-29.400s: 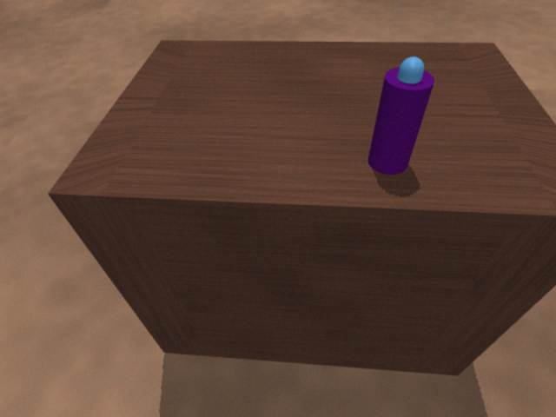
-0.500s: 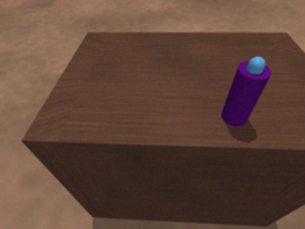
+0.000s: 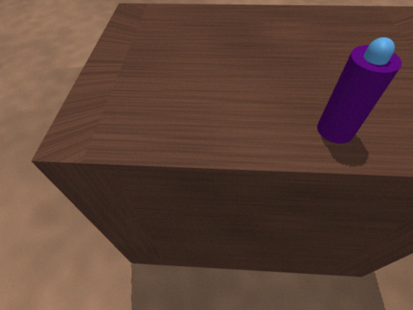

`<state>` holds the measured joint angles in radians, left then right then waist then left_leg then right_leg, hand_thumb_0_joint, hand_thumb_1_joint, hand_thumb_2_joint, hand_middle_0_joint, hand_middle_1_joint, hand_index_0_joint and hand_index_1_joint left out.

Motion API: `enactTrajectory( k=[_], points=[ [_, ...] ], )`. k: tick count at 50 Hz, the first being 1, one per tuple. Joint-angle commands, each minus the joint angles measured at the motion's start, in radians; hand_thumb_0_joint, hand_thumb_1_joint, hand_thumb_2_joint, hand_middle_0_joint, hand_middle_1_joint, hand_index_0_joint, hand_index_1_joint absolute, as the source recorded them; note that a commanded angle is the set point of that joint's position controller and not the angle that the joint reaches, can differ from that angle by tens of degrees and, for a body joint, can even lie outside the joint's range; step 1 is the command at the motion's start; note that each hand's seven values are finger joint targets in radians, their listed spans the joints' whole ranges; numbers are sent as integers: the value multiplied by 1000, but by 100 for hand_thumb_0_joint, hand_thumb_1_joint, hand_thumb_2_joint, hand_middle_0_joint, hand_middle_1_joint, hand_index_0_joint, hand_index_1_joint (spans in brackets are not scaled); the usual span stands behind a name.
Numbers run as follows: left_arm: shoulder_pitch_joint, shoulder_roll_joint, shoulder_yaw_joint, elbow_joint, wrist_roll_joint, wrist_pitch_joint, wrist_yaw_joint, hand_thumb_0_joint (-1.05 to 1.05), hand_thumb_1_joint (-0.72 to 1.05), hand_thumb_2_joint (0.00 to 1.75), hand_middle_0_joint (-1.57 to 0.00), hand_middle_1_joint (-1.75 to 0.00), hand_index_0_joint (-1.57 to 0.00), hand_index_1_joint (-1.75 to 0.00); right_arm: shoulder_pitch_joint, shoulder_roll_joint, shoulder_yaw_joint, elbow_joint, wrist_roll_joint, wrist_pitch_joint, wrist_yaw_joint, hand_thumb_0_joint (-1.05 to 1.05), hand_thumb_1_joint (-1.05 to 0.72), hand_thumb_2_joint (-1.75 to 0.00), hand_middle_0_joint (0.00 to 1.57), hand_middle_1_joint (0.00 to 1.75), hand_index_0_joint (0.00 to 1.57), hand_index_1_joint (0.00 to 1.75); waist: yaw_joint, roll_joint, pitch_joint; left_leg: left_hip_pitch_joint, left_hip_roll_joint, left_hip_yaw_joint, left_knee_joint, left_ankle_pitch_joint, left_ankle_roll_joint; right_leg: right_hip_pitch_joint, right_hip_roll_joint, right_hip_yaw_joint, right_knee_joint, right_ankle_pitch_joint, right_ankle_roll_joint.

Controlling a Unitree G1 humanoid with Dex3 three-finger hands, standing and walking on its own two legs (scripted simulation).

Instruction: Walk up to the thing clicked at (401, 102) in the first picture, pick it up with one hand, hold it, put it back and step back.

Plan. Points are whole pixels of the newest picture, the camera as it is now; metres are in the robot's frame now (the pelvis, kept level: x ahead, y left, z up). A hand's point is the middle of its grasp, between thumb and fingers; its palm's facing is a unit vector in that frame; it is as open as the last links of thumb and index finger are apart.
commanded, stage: step back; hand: right
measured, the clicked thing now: (356, 92) +0.48 -0.25 +0.14
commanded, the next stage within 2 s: none
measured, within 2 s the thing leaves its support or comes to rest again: neither
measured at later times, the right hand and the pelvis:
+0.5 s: hand out of the picture +0.02 -0.26 -0.16, palm faces +0.07 +0.93 -0.35, open 7.4 cm; pelvis -0.08 +0.01 -0.01, yaw -5 degrees
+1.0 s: hand out of the picture -0.12 -0.22 -0.13, palm faces -0.05 +0.91 -0.41, open 7.4 cm; pelvis -0.20 +0.04 +0.00, yaw -1 degrees
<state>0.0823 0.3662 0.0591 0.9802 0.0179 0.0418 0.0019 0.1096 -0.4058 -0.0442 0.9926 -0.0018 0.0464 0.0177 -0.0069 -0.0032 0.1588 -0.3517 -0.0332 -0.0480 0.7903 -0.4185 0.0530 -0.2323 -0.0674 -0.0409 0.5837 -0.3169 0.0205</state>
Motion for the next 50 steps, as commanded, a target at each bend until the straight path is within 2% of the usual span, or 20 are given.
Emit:
enactTrajectory(
  k=[1, 2, 3, 4, 9, 14, 19, 23, 24, 25, 26, 30, 35, 41, 42, 43, 44, 45, 48, 50],
  points=[
    [-98, 249, 54, -146, -3, -19, 22, 0, 90, 90, -20, -30, -20, -30, 112, -185, -58, -63, -2, -20, -12, 0, -90, -90, 20, 30, 20, 30, -28, -79, -180, 98, 77, -19, -208, 427, 20, -8, -134, 95, 77, 380, -139],
    [-73, 202, 46, -159, -18, -11, 21, 0, 90, 90, -20, -30, -20, -30, 104, -223, -71, -82, -15, -27, -18, 0, -90, -90, 20, 30, 20, 30, -29, 94, -181, 107, 181, -175, -342, 704, 49, -41, 13, 38, 271, 229, -75],
    [-53, 163, 43, -162, -25, -1, 27, 0, 90, 90, -20, -30, -20, -30, 113, -276, -84, -87, -22, -33, -20, 0, -90, -90, 20, 30, 20, 30, -26, 230, -174, 240, 285, -382, -410, 882, 104, -224, 170, 91, 409, -246, -60],
    [-5, 169, 45, -147, -18, 15, 35, 0, 90, 90, -20, -30, -20, -30, 125, -266, -82, -90, -32, -36, -24, 0, -90, -90, 20, 30, 20, 30, -7, 108, -187, 228, 328, -377, -379, 926, 131, -215, 163, 194, 514, -339, -64],
    [99, 204, 50, -126, -27, 17, 42, 0, 90, 90, -20, -30, -20, -30, -29, -216, -73, -173, -28, -35, -51, 0, -90, -90, 20, 30, 20, 30, 49, 175, -227, 285, 279, -216, -331, 782, 156, -274, 150, 251, 654, -198, -48],
    [32, 197, 54, -182, -10, -2, 32, 0, 90, 90, -20, -30, -20, -30, 70, -192, -74, -180, -20, -33, -58, 0, -90, -90, 20, 30, 20, 30, -25, 102, -197, 353, 278, -178, -309, 756, 187, -266, 139, 201, 458, -191, 1],
    [96, 197, 66, -172, -2, -16, 19, 0, 90, 90, -20, -30, -20, -30, 25, -223, -75, -215, -19, -23, -48, 0, -90, -90, 20, 30, 20, 30, -19, 149, -215, 241, 272, -150, -295, 537, 171, -93, 96, 88, 167, -132, -10],
    [209, 209, 76, -137, 15, -36, 18, 0, 90, 90, -20, -30, -20, -30, -24, -196, -59, -226, 6, -12, -36, 0, -90, -90, 20, 30, 20, 30, 41, 68, -245, 55, 181, -79, -146, 322, 63, 116, 26, 151, -152, 169, -75],
    [171, 282, 92, -157, 25, -40, 18, 0, 90, 90, -20, -30, -20, -30, -15, -158, -46, -238, 13, -13, -34, 0, -90, -90, 20, 30, 20, 30, 22, -128, -205, -113, 56, -18, -8, 146, -5, 132, -131, 399, -191, 236, -151],
    [118, 357, 106, -182, 12, -36, 14, 0, 90, 90, -20, -30, -20, -30, -38, -150, -49, -239, 11, -7, -44, 0, -90, -90, 20, 30, 20, 30, 56, -254, -149, -137, -64, -11, 224, -194, -40, -25, -317, 584, -265, 290, -323],
    [50, 365, 106, -221, 21, -42, 19, 0, 90, 90, -20, -30, -20, -30, -18, -184, -66, -220, 4, -2, -51, 0, -90, -90, 20, 30, 20, 30, 46, -244, -101, -84, -43, -119, 406, -234, -52, -158, -371, 654, -271, 335, -374],
    [2, 227, 82, -244, 9, -40, 25, 0, 90, 90, -20, -30, -20, -30, 66, -158, -43, -175, 15, -14, -48, 0, -90, -90, 20, 30, 20, 30, -11, -115, -139, -152, -103, -134, 411, -85, -50, 17, -133, 255, -144, 552, -207],
    [107, 212, 78, -253, 18, -30, 36, 0, 90, 90, -20, -30, -20, -30, 54, -154, -32, -198, 2, -27, -54, 0, -90, -90, 20, 30, 20, 30, 62, -142, -207, -192, -45, -67, 181, -100, -86, 241, -157, 250, -81, 599, -241],
    [32, 259, 77, -287, -4, -2, 24, 0, 90, 90, -20, -30, -20, -30, 177, -160, -55, -163, -17, -40, -40, 0, -90, -90, 20, 30, 20, 30, 1, -182, -263, 123, 3, 56, -334, 173, -39, 85, -142, 216, 46, 461, -178],
    [46, 229, 63, -292, -7, 3, 21, 0, 90, 90, -20, -30, -20, -30, 166, -192, -68, -170, -30, -44, -42, 0, -90, -90, 20, 30, 20, 30, 1, -115, -253, 173, 53, -32, -383, 269, -18, -15, -100, 214, 95, 341, -127],
    [57, 184, 54, -304, -13, 4, 19, 0, 90, 90, -20, -30, -20, -30, 149, -274, -86, -185, -46, -47, -42, 0, -90, -90, 20, 30, 20, 30, 4, 111, -257, 224, 259, -313, -411, 426, 54, -178, 39, 154, 259, 84, -71],
    [18, 197, 70, -298, -16, 4, 29, 0, 90, 90, -20, -30, -20, -30, 80, -354, -96, -206, -36, -44, -31, 0, -90, -90, 20, 30, 20, 30, -13, 238, -215, 116, 415, -474, -466, 480, 205, -225, 175, 123, 443, -315, -45],
    [-7, 222, 83, -286, -3, 6, 38, 0, 90, 90, -20, -30, -20, -30, 67, -363, -100, -209, -37, -47, -34, 0, -90, -90, 20, 30, 20, 30, -38, 220, -187, 10, 465, -549, -486, 438, 274, -192, 164, 230, 596, -357, -40],
    [99, 208, 83, -240, -19, 7, 24, 0, 90, 90, -20, -30, -20, -30, -61, -224, -59, -234, -42, -46, -41, 0, -90, -90, 20, 30, 20, 30, 50, 133, -133, 83, 287, -215, -414, 511, 164, -264, 172, 257, 694, -194, -53],
    [139, 214, 87, -222, -13, 7, 17, 0, 90, 90, -20, -30, -20, -30, -31, -210, -61, -230, -32, -47, -44, 0, -90, -90, 20, 30, 20, 30, 47, 154, -133, 114, 271, -191, -395, 501, 158, -265, 185, 224, 696, -165, -29]
  ],
)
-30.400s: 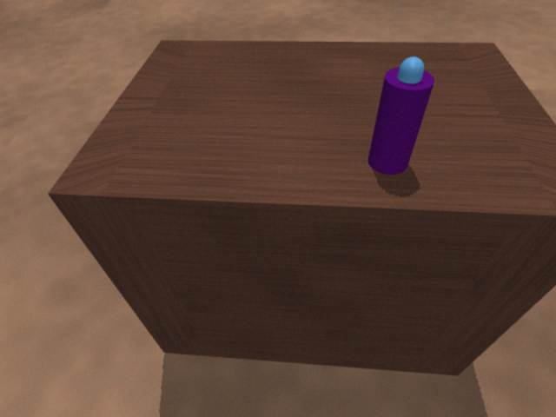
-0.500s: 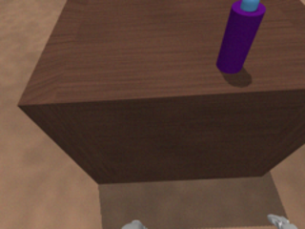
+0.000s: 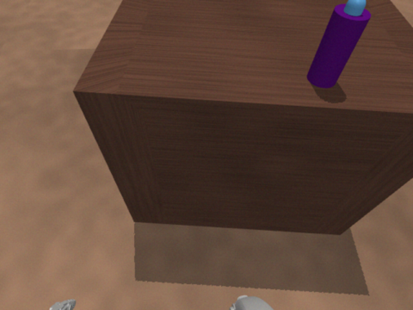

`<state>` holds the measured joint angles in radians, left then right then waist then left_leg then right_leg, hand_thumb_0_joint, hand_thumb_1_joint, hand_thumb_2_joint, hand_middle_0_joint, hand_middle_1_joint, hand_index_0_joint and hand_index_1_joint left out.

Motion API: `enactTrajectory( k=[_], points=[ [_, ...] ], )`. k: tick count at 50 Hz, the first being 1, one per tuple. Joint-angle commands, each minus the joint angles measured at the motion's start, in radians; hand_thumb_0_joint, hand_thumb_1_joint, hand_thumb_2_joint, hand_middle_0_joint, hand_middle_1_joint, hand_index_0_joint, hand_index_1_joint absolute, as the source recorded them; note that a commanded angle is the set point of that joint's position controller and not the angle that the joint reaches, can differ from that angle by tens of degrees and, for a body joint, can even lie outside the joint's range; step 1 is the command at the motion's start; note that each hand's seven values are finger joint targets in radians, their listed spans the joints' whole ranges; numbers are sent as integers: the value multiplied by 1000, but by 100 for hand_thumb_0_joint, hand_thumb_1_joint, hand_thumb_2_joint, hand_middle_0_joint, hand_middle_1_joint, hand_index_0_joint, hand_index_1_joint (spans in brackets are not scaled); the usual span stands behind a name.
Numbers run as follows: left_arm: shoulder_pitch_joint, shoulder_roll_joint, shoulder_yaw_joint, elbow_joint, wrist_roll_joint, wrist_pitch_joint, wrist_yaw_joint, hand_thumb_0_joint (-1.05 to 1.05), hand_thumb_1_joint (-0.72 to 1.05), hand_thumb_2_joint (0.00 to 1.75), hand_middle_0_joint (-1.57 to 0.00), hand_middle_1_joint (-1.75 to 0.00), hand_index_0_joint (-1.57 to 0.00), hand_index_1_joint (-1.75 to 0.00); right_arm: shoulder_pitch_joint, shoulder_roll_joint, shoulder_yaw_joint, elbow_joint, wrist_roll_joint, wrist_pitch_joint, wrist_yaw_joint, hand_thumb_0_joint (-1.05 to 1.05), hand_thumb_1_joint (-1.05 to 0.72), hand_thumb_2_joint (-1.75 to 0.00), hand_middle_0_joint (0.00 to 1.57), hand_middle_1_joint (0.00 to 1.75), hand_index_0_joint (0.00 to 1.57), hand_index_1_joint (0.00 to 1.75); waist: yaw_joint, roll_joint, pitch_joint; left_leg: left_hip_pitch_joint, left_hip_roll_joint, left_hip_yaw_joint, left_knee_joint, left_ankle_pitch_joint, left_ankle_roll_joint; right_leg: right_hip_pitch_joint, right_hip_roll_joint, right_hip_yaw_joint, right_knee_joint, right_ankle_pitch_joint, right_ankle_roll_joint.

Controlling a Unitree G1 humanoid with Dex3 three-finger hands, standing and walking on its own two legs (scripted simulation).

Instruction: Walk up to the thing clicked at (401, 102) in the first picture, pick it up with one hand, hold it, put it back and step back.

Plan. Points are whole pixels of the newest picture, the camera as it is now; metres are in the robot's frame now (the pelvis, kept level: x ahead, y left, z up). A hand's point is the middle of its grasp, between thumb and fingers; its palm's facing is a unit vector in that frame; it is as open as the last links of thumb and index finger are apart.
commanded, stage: step back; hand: right
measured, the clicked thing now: (338, 42) +0.68 -0.28 +0.14
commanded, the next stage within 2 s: none
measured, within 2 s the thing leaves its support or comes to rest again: neither
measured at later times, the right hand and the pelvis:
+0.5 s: hand out of the picture -0.09 -0.31 -0.16, palm faces +0.01 +0.93 -0.36, open 7.4 cm; pelvis -0.16 -0.04 +0.00, yaw -3 degrees
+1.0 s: hand out of the picture -0.21 -0.31 -0.14, palm faces -0.02 +0.91 -0.42, open 7.4 cm; pelvis -0.35 -0.04 -0.01, yaw -4 degrees
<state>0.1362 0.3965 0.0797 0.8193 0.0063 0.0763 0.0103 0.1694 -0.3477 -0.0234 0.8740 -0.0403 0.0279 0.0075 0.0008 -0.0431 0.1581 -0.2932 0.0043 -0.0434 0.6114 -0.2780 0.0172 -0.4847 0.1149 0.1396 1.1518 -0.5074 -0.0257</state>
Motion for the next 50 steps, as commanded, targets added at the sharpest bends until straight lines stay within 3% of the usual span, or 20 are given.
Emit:
enactTrajectory(
  k=[1, 6, 9, 12, 13, 14, 15, 16, 19, 22, 26, 29, 32, 33, 34, 35, 36, 39, 47, 50],
  points=[
    [80, 177, 67, -56, 1, -30, 7, 0, 90, 90, -20, -30, -20, -30, -69, -261, -80, -106, 7, -27, -32, 0, -90, -90, 20, 30, 20, 30, 23, 187, -128, 74, 220, -191, -218, 346, 196, -1, -3, 36, 100, 27, 37],
    [82, 155, 50, -75, 10, -49, 7, 0, 90, 90, -20, -30, -20, -30, -12, -268, -92, -120, 14, -19, -37, 0, -90, -90, 20, 30, 20, 30, -26, 228, -225, 289, 263, -179, -130, 442, 242, 20, -72, -22, -236, -12, 71],
    [118, 162, 52, -42, 9, -52, 3, 0, 90, 90, -20, -30, -20, -30, -37, -296, -98, -136, 9, 0, -30, 0, -90, -90, 20, 30, 20, 30, -23, 280, -242, 186, 238, -156, -129, 333, 206, 159, -86, -106, -428, 34, 52],
    [260, 168, 59, 34, 15, -57, -3, 0, 90, 90, -20, -30, -20, -30, -108, -303, -95, -151, 28, 20, -26, 0, -90, -90, 20, 30, 20, 30, 46, 241, -266, 24, 185, -112, -46, 147, 129, 347, -96, -138, -738, 242, 3],
    [238, 224, 73, 23, 33, -60, -4, 0, 90, 90, -20, -30, -20, -30, -109, -263, -85, -163, 36, 22, -24, 0, -90, -90, 20, 30, 20, 30, 37, 93, -211, -134, 96, -78, 58, -6, 71, 348, -181, 54, -764, 171, -38],
    [195, 314, 96, -9, 41, -61, -6, 0, 90, 90, -20, -30, -20, -30, -106, -198, -69, -183, 42, 19, -28, 0, -90, -90, 20, 30, 20, 30, 41, -168, -143, -322, -89, -28, 254, -247, 0, 298, -376, 339, -843, 117, -121],
    [92, 406, 109, -60, 49, -58, -1, 0, 90, 90, -20, -30, -20, -30, -135, -233, -89, -177, 32, 21, -47, 0, -90, -90, 20, 30, 20, 30, 87, -245, -86, -238, -83, -119, 487, -351, -28, 20, -559, 508, -923, 124, -279],
    [13, 367, 103, -82, 37, -64, 7, 0, 90, 90, -20, -30, -20, -30, -100, -273, -104, -151, 41, 19, -46, 0, -90, -90, 20, 30, 20, 30, 40, -199, -31, -162, -34, -176, 575, -306, -22, -102, -565, 481, -941, 99, -278],
    [-79, 226, 70, -91, 36, -69, 11, 0, 90, 90, -20, -30, -20, -30, 8, -228, -78, -86, 46, 11, -40, 0, -90, -90, 20, 30, 20, 30, -50, -84, -75, -206, -137, -138, 608, -175, -15, 111, -312, 42, -741, 530, -137],
    [45, 213, 67, -94, 41, -68, 16, 0, 90, 90, -20, -30, -20, -30, -13, -221, -65, -94, 36, -1, -46, 0, -90, -90, 20, 30, 20, 30, 32, -88, -113, -224, -128, -93, 551, -189, -37, 239, -304, 45, -704, 575, -142],
    [109, 206, 70, -90, 37, -55, 33, 0, 90, 90, -20, -30, -20, -30, -21, -200, -61, -105, 25, -11, -47, 0, -90, -90, 20, 30, 20, 30, 81, -147, -203, -266, -65, -61, 299, -267, -51, 512, -378, 94, -639, 738, -194],
    [75, 223, 64, -106, 24, -44, 35, 0, 90, 90, -20, -30, -20, -30, 45, -205, -68, -82, 20, -13, -41, 0, -90, -90, 20, 30, 20, 30, 55, -192, -255, -113, -35, 4, 97, -227, -31, 465, -387, 97, -604, 746, -176],
    [-9, 221, 52, -131, 10, -29, 27, 0, 90, 90, -20, -30, -20, -30, 145, -219, -82, -35, 16, -13, -36, 0, -90, -90, 20, 30, 20, 30, -8, -109, -283, 71, -36, 54, -203, 61, 2, 347, -343, 45, -516, 595, -106],
    [-1, 191, 40, -137, 10, -27, 21, 0, 90, 90, -20, -30, -20, -30, 130, -258, -97, -42, 9, -13, -36, 0, -90, -90, 20, 30, 20, 30, 1, -6, -284, 142, 72, -109, -220, 131, 50, 214, -286, 14, -453, 460, -62],
    [-9, 151, 31, -144, 3, -29, 19, 0, 90, 90, -20, -30, -20, -30, 92, -340, -112, -59, -5, -9, -35, 0, -90, -90, 20, 30, 20, 30, 9, 188, -254, 180, 256, -344, -238, 288, 138, 27, -140, -82, -284, 196, -14],
    [-80, 191, 52, -142, 2, -26, 32, 0, 90, 90, -20, -30, -20, -30, 36, -420, -118, -84, 3, -4, -25, 0, -90, -90, 20, 30, 20, 30, -38, 286, -206, -20, 398, -471, -280, 313, 290, 55, -56, -71, -79, -160, 11],
    [-74, 216, 61, -119, 12, -23, 34, 0, 90, 90, -20, -30, -20, -30, -17, -402, -117, -91, -1, -11, -30, 0, -90, -90, 20, 30, 20, 30, -24, 257, -141, -137, 430, -502, -306, 268, 320, 98, -70, 22, 61, -145, 11],
    [31, 186, 58, -62, -7, -17, 18, 0, 90, 90, -20, -30, -20, -30, -124, -279, -79, -117, -11, -12, -37, 0, -90, -90, 20, 30, 20, 30, 57, 142, -98, -77, 236, -187, -234, 350, 201, 29, -12, 53, 150, -1, 1],
    [74, 166, 35, -15, 8, -64, 16, 0, 90, 90, -20, -30, -20, -30, -36, -274, -87, -106, -1, 27, -19, 0, -90, -90, 20, 30, 20, 30, -27, 289, -217, 213, 210, -145, -142, 279, 208, 131, -92, -134, -449, 6, 62],
    [180, 160, 31, 60, 17, -80, 14, 0, 90, 90, -20, -30, -20, -30, -78, -301, -92, -104, 20, 43, -13, 0, -90, -90, 20, 30, 20, 30, 24, 248, -305, 159, 173, -94, -52, 165, 146, 316, -74, -196, -795, 218, 20]
  ],
)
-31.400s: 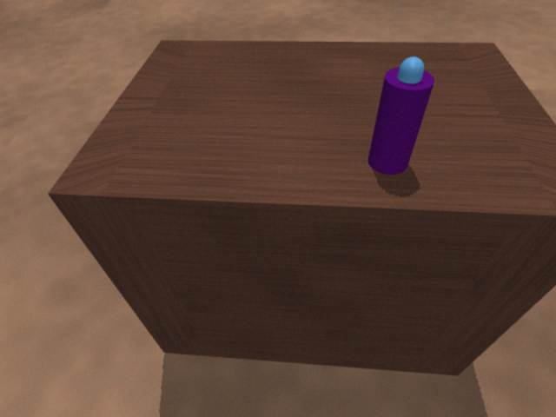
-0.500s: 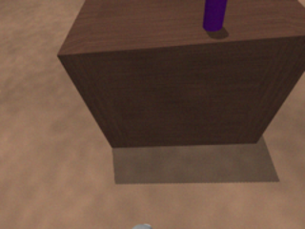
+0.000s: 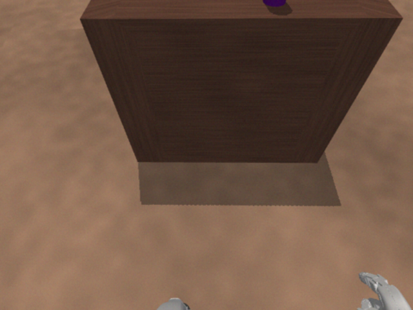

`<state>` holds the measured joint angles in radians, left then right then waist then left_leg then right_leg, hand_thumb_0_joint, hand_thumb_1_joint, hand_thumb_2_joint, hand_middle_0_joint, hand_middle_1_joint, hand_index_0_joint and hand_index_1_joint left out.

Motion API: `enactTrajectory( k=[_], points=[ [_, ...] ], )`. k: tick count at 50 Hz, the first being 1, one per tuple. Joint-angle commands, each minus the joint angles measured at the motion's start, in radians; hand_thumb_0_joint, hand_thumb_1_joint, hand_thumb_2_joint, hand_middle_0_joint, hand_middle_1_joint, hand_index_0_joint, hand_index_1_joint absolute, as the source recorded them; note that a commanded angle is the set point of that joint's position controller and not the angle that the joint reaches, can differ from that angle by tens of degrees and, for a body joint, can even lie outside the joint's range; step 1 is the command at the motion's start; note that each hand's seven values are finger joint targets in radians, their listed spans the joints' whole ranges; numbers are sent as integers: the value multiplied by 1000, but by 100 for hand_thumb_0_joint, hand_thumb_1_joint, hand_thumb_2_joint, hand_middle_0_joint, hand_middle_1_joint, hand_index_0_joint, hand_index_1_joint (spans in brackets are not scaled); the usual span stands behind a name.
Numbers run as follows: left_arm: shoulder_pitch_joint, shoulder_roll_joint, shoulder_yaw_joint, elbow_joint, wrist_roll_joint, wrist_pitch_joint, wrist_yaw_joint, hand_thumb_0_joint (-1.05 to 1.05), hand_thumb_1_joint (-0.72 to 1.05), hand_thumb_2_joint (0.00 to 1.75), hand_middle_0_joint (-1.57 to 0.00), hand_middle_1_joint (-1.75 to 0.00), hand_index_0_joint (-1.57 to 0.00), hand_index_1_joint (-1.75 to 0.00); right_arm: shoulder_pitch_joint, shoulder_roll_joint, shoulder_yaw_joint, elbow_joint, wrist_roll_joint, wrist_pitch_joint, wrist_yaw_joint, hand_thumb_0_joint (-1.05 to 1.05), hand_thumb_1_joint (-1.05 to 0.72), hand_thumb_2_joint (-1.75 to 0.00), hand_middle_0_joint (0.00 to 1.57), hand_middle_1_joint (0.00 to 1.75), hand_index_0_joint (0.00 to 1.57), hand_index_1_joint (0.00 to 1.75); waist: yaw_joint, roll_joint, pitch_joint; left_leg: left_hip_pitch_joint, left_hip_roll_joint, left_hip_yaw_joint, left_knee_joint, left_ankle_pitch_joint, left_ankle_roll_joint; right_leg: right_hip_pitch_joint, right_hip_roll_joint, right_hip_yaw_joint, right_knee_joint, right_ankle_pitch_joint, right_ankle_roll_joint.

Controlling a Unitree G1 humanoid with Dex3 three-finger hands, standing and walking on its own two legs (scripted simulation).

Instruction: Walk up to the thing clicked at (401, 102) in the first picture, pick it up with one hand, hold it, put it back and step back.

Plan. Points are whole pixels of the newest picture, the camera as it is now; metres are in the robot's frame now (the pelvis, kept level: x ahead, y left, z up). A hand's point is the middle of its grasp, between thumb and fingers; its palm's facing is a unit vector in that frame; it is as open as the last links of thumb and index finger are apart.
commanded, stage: step back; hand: right
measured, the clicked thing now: out of the picture +1.05 -0.17 +0.15
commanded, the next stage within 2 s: stand in 1.20 s
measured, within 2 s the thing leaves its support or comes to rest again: neither
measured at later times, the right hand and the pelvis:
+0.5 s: hand out of the picture -0.02 -0.26 -0.14, palm faces -0.10 +0.94 -0.32, open 7.4 cm; pelvis -0.09 -0.01 +0.01, yaw +4 degrees
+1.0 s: hand out of the picture +0.07 -0.26 -0.15, palm faces -0.17 +0.92 -0.35, open 7.4 cm; pelvis -0.04 -0.01 +0.00, yaw +7 degrees
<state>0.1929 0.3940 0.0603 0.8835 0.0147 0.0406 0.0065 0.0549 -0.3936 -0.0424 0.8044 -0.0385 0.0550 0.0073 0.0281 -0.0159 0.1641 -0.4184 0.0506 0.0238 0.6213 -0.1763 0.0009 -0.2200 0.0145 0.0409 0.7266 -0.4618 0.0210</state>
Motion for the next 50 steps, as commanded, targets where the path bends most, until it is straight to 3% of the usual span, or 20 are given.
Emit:
enactTrajectory(
  k=[1, 2, 3, 4, 8, 13, 17, 18, 20, 22, 24, 29, 30, 32, 33, 34, 37, 45, 48, 50],
  points=[
    [121, 195, 61, 11, 20, -48, 20, 0, 90, 90, -20, -30, -20, -30, 26, -213, -61, -39, 22, 16, -11, 0, -90, -90, 20, 30, 20, 30, 1, 153, -291, 137, 85, -138, 3, -15, 122, 126, -26, 10, -357, 186, -56],
    [132, 270, 85, 1, 37, -52, 22, 0, 90, 90, -20, -30, -20, -30, 18, -155, -41, -60, 25, 7, -10, 0, -90, -90, 20, 30, 20, 30, 17, -68, -237, -96, -32, -110, 153, -206, 64, 151, -186, 281, -383, 97, -104],
    [51, 384, 109, -40, 42, -45, 23, 0, 90, 90, -20, -30, -20, -30, -34, -149, -49, -82, 22, 5, -26, 0, -90, -90, 20, 30, 20, 30, 60, -218, -173, -134, -123, -166, 319, -408, 1, -77, -420, 516, -457, 38, -275],
    [-29, 403, 113, -76, 37, -49, 29, 0, 90, 90, -20, -30, -20, -30, -23, -212, -78, -65, 19, 10, -34, 0, -90, -90, 20, 30, 20, 30, 52, -224, -79, -71, -58, -250, 495, -413, -20, -279, -500, 620, -523, -57, -341],
    [-77, 218, 68, -60, 28, -67, 28, 0, 90, 90, -20, -30, -20, -30, 82, -161, -48, 23, 28, -14, -22, 0, -90, -90, 20, 30, 20, 30, -41, -72, -100, -68, -143, -184, 478, -231, -10, -73, -202, 111, -301, 433, -176],
    [51, 253, 87, -41, 44, -66, 13, 0, 90, 90, -20, -30, -20, -30, 33, -157, -43, 20, 8, -42, -10, 0, -90, -90, 20, 30, 20, 30, 61, -187, -131, -76, -71, -81, 122, -322, -29, 121, -229, 185, -345, 8, -192],
    [3, 255, 70, -53, 27, -46, -1, 0, 90, 90, -20, -30, -20, -30, 135, -155, -59, 85, 2, -69, -4, 0, -90, -90, 20, 30, 20, 30, 0, -187, -154, 252, -87, 2, -249, -189, 0, -56, -230, 153, -278, -17, -171],
    [7, 207, 52, -56, 27, -44, -2, 0, 90, 90, -20, -30, -20, -30, 168, -169, -71, 105, -3, -77, -8, 0, -90, -90, 20, 30, 20, 30, -19, -122, -172, 360, -69, -53, -284, -148, 17, -124, -202, 116, -192, 35, -141],
    [-35, 134, 34, -65, 4, -50, -6, 0, 90, 90, -20, -30, -20, -30, 198, -298, -95, 110, -9, -86, -11, 0, -90, -90, 20, 30, 20, 30, -51, 209, -153, 372, 231, -570, -410, -599, 168, -383, -8, -88, 85, -77, -50],
    [-55, 248, 67, -44, 14, -60, -10, 0, 90, 90, -20, -30, -20, -30, 111, -319, -98, 90, 2, -84, -3, 0, -90, -90, 20, 30, 20, 30, -30, 162, -26, 82, 307, -565, -437, -670, 266, -240, -80, 5, 197, -109, -56],
    [-6, 200, 59, -18, 4, -74, -22, 0, 90, 90, -20, -30, -20, -30, 79, -231, -70, 77, -10, -88, 1, 0, -90, -90, 20, 30, 20, 30, -9, 156, -32, 149, 181, -362, -374, -475, 199, -235, -67, -21, 65, -39, -58],
    [98, 168, 65, 54, 16, -95, -11, 0, 90, 90, -20, -30, -20, -30, 69, -201, -62, 74, 7, -64, 12, 0, -90, -90, 20, 30, 20, 30, 29, 168, -107, 6, 83, -183, -189, -386, 118, 121, 21, -133, -244, 148, -49],
    [137, 189, 74, 71, 22, -97, -4, 0, 90, 90, -20, -30, -20, -30, 81, -161, -50, 71, 11, -57, 10, 0, -90, -90, 20, 30, 20, 30, 48, 104, -120, -87, 43, -143, -83, -421, 88, 229, 5, -75, -280, 126, -56],
    [176, 336, 111, 58, 40, -105, 10, 0, 90, 90, -20, -30, -20, -30, 59, -113, -39, 41, 6, -50, -8, 0, -90, -90, 20, 30, 20, 30, 84, -133, -82, -278, -118, -125, 347, -420, 21, 128, -397, 561, -589, -420, -170],
    [58, 354, 110, 17, 40, -106, 9, 0, 90, 90, -20, -30, -20, -30, 89, -190, -64, 65, 2, -50, -15, 0, -90, -90, 20, 30, 20, 30, 43, -61, -13, -203, -56, -205, 381, -386, 16, -31, -464, 628, -609, -504, -247],
    [17, 326, 107, 2, 31, -109, 10, 0, 90, 90, -20, -30, -20, -30, 128, -217, -67, 80, 6, -57, -12, 0, -90, -90, 20, 30, 20, 30, 20, -28, 16, -195, -22, -204, 387, -345, 19, -36, -442, 567, -579, -422, -274],
    [22, 241, 77, 15, 19, -130, 13, 0, 90, 90, -20, -30, -20, -30, 163, -173, -58, 119, 11, -65, -1, 0, -90, -90, 20, 30, 20, 30, -5, 5, -64, -108, -21, -202, 327, -224, 8, 21, -284, 248, -474, 45, -173],
    [0, 231, 52, 12, 4, -109, 18, 0, 90, 90, -20, -30, -20, -30, 123, -129, -42, 113, 13, -62, -3, 0, -90, -90, 20, 30, 20, 30, -5, -144, -159, 120, -33, 2, 4, -131, 4, 17, -249, 28, -233, 752, -165],
    [0, 214, 41, 10, -5, -89, 19, 0, 90, 90, -20, -30, -20, -30, 147, -155, -55, 140, 10, -68, -13, 0, -90, -90, 20, 30, 20, 30, -22, -80, -211, 245, -22, -16, -128, 159, 46, 5, -200, 1, -97, 724, -100],
    [35, 157, 18, 5, -23, -81, 18, 0, 90, 90, -20, -30, -20, -30, 113, -222, -60, 122, 8, -77, -21, 0, -90, -90, 20, 30, 20, 30, -3, 99, -277, 271, 182, -283, -170, 296, 152, -58, -66, -37, 24, 421, -32]
  ],
)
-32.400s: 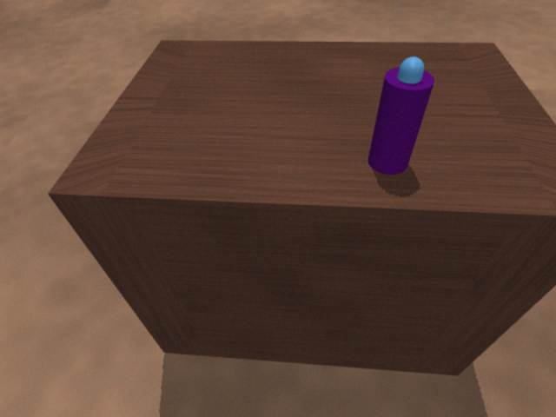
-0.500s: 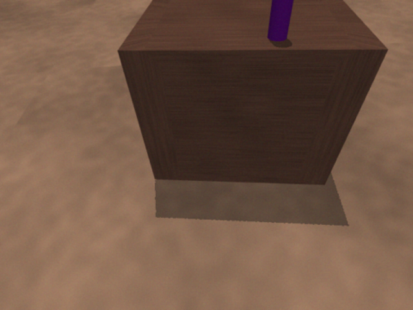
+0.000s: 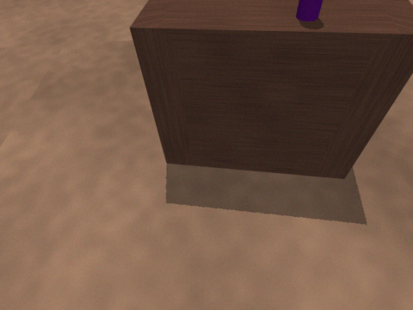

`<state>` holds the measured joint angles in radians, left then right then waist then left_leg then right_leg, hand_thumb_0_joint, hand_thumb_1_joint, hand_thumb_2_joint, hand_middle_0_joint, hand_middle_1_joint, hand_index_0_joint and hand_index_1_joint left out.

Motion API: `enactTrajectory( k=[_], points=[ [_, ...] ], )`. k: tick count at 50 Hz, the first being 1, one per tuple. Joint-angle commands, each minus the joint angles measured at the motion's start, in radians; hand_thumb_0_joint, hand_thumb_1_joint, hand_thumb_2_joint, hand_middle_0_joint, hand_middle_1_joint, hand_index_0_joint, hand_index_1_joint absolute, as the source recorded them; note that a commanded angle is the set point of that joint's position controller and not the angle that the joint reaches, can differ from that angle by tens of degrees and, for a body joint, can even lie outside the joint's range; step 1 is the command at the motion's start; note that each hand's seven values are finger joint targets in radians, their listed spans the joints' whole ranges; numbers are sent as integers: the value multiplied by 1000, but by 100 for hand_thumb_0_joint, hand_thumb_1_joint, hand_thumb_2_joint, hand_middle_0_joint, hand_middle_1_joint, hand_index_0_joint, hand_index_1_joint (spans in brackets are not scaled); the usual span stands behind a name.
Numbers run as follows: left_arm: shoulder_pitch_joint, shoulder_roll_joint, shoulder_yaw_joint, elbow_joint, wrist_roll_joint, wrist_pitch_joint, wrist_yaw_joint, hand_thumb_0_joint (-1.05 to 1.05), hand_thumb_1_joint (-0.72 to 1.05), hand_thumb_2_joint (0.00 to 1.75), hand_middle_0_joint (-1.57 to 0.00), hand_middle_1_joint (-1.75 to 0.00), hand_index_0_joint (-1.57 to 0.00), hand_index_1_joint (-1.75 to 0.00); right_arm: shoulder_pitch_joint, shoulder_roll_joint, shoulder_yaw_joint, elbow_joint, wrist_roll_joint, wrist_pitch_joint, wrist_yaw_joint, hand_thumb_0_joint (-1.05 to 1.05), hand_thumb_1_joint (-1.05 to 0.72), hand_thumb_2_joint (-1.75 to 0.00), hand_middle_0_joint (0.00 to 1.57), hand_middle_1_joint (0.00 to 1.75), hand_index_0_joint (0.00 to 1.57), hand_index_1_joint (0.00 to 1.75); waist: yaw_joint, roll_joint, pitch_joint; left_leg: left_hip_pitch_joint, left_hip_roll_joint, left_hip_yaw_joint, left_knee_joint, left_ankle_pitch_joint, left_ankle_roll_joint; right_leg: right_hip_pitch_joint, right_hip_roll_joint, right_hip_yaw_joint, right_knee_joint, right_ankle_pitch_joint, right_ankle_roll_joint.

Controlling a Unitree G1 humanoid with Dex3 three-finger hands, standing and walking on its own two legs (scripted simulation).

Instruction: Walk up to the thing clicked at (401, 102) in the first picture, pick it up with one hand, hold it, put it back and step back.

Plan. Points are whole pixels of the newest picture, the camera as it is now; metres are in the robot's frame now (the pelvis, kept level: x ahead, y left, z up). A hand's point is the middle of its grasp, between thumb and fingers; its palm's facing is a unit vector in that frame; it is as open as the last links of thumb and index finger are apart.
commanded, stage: step back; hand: right
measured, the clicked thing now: out of the picture +1.07 -0.29 +0.15
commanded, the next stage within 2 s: stand in 0.20 s
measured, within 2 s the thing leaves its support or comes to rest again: neither
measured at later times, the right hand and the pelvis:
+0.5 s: hand out of the picture +0.11 -0.24 -0.12, palm faces +0.01 +0.94 -0.34, open 7.4 cm; pelvis +0.01 +0.02 +0.02, yaw -2 degrees
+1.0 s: hand out of the picture +0.06 -0.24 -0.14, palm faces +0.01 +0.95 -0.32, open 7.4 cm; pelvis +0.00 +0.01 +0.02, yaw -1 degrees
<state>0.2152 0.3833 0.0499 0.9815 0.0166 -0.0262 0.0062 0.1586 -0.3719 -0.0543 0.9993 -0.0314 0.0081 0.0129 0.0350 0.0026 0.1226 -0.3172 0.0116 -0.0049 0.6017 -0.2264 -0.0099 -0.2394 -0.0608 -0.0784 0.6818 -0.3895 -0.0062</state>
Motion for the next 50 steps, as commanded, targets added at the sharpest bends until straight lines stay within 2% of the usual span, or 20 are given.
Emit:
enactTrajectory(
  k=[1, 2, 3, 5, 6, 8, 9, 10, 11, 14, 18, 21, 24, 26, 29, 35, 37, 39, 47, 50],
  points=[
    [10, 177, 32, -64, -31, -1, 22, 0, 90, 90, -20, -30, -20, -30, -52, -277, -47, -81, 16, -27, -24, 0, -90, -90, 20, 30, 20, 30, 0, 122, -229, 75, 274, -274, -159, 233, 236, 29, 38, 46, 58, 70, -11],
    [10, 182, 30, -42, -23, 1, 23, 0, 90, 90, -20, -30, -20, -30, -98, -266, -45, -78, 15, -20, -21, 0, -90, -90, 20, 30, 20, 30, 6, 145, -203, 16, 279, -272, -175, 158, 230, 73, 33, 54, 2, -45, -16],
    [-2, 184, 28, -37, -19, -3, 20, 0, 90, 90, -20, -30, -20, -30, -105, -252, -39, -74, 12, -14, -19, 0, -90, -90, 20, 30, 20, 30, 6, 123, -193, -2, 238, -209, -173, 119, 194, 93, 32, 60, -73, -24, -21],
    [18, 203, 31, -14, -7, -13, 18, 0, 90, 90, -20, -30, -20, -30, -143, -213, -24, -73, 16, -7, -18, 0, -90, -90, 20, 30, 20, 30, 15, 104, -164, -17, 171, -149, -148, 39, 114, 94, -8, 99, -159, 124, -31],
    [27, 217, 36, -3, -4, -19, 21, 0, 90, 90, -20, -30, -20, -30, -156, -196, -18, -69, 20, -10, -18, 0, -90, -90, 20, 30, 20, 30, 18, 79, -160, -14, 143, -116, -89, 102, 84, 109, -44, 151, -203, 220, -42],
    [-51, 253, 41, -9, -4, -26, 21, 0, 90, 90, -20, -30, -20, -30, -124, -172, -11, -40, 20, -10, -16, 0, -90, -90, 20, 30, 20, 30, -22, 19, -161, 71, 103, -77, -74, 119, 53, 23, -108, 242, -239, 240, -66],
    [-89, 242, 34, -9, -4, -25, 20, 0, 90, 90, -20, -30, -20, -30, -120, -175, -13, -23, 20, -11, -15, 0, -90, -90, 20, 30, 20, 30, -37, 27, -155, 111, 111, -84, -101, 132, 55, -5, -99, 220, -236, 252, -59],
    [-95, 183, 3, 12, -9, -21, 10, 0, 90, 90, -20, -30, -20, -30, -80, -200, -6, -11, 20, -29, -12, 0, -90, -90, 20, 30, 20, 30, -49, 29, -148, 150, 132, -129, -167, 217, 65, 13, -49, 155, -220, 280, -26],
    [-82, 160, -2, 16, -15, -19, 7, 0, 90, 90, -20, -30, -20, -30, -94, -217, -8, -2, 16, -42, -11, 0, -90, -90, 20, 30, 20, 30, -28, 53, -165, 150, 164, -152, -184, 286, 78, 63, -29, 126, -212, 290, -8],
    [-85, 181, -4, 44, -17, -17, 7, 0, 90, 90, -20, -30, -20, -30, -119, -196, -3, 9, 19, -52, -11, 0, -90, -90, 20, 30, 20, 30, -26, 41, -170, 178, 157, -127, -197, 379, 69, 99, -39, 128, -254, 335, 0],
    [-121, 185, -6, 60, -11, -14, 2, 0, 90, 90, -20, -30, -20, -30, -159, -182, 1, 16, 23, -47, -11, 0, -90, -90, 20, 30, 20, 30, -24, 35, -157, 187, 134, -99, -240, 253, 45, 112, -55, 134, -319, 307, -4],
    [-141, 185, -9, 72, -9, -18, 0, 0, 90, 90, -20, -30, -20, -30, -157, -181, 1, 31, 25, -47, -11, 0, -90, -90, 20, 30, 20, 30, -30, 26, -182, 209, 129, -86, -252, 260, 37, 143, -65, 140, -347, 325, -5],
    [-132, 179, -12, 89, -7, -13, -3, 0, 90, 90, -20, -30, -20, -30, -172, -180, 2, 41, 25, -45, -10, 0, -90, -90, 20, 30, 20, 30, -24, 40, -134, 180, 125, -92, -301, 117, 30, 117, -60, 138, -382, 237, 1],
    [-151, 187, -12, 94, -5, -13, -3, 0, 90, 90, -20, -30, -20, -30, -170, -174, 4, 46, 26, -43, -7, 0, -90, -90, 20, 30, 20, 30, -33, 16, -129, 182, 124, -92, -315, 95, 28, 107, -66, 141, -394, 218, -4],
    [-147, 183, -13, 98, -4, -17, -5, 0, 90, 90, -20, -30, -20, -30, -160, -185, 4, 60, 24, -45, -6, 0, -90, -90, 20, 30, 20, 30, -30, 15, -146, 182, 125, -90, -317, 111, 27, 139, -72, 141, -403, 243, -3],
    [-160, 190, -13, 103, -7, -19, -4, 0, 90, 90, -20, -30, -20, -30, -146, -187, 5, 76, 23, -40, -4, 0, -90, -90, 20, 30, 20, 30, -39, 3, -122, 182, 116, -83, -318, 72, 18, 100, -75, 153, -438, 176, -3],
    [-143, 184, -15, 106, -5, -18, -4, 0, 90, 90, -20, -30, -20, -30, -144, -190, 6, 80, 23, -40, -6, 0, -90, -90, 20, 30, 20, 30, -33, 7, -139, 188, 120, -83, -314, 95, 20, 113, -77, 150, -435, 210, -3],
    [-148, 194, -11, 110, -7, -15, -3, 0, 90, 90, -20, -30, -20, -30, -127, -184, 8, 86, 22, -39, -5, 0, -90, -90, 20, 30, 20, 30, -41, -3, -108, 167, 113, -85, -327, 41, 15, 93, -73, 152, -443, 153, -4],
    [-126, 183, -11, 108, -3, -8, -8, 0, 90, 90, -20, -30, -20, -30, -108, -193, 11, 89, 19, -35, -7, 0, -90, -90, 20, 30, 20, 30, -35, 20, -97, 123, 123, -106, -354, -62, 18, 84, -59, 140, -423, 119, -7],
    [-119, 184, -12, 108, -5, -12, -8, 0, 90, 90, -20, -30, -20, -30, -110, -190, 13, 88, 21, -41, -8, 0, -90, -90, 20, 30, 20, 30, -34, 3, -138, 175, 125, -95, -329, 62, 20, 96, -74, 152, -419, 197, -9]
  ],
)
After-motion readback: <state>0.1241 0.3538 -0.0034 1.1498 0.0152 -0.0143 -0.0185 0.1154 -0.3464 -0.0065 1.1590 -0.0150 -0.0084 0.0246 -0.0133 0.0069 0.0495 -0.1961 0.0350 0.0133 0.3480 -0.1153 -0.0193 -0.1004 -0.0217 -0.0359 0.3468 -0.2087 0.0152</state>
